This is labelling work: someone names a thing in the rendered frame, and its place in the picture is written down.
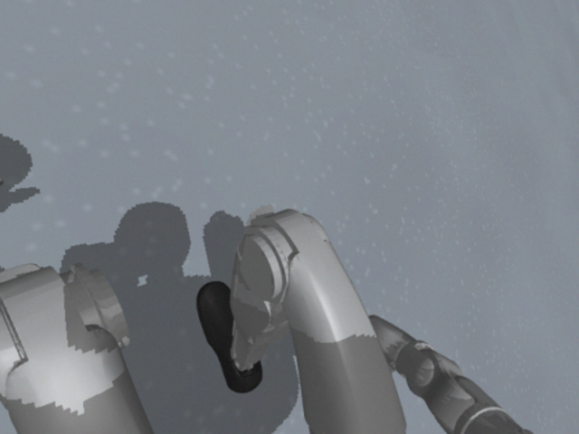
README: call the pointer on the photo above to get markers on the right robot hand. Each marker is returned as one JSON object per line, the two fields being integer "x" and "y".
{"x": 391, "y": 338}

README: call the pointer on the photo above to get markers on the right robot arm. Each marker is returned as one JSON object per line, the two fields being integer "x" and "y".
{"x": 456, "y": 402}

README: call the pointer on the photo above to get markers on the right robot foot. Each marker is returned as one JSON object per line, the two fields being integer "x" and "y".
{"x": 216, "y": 317}

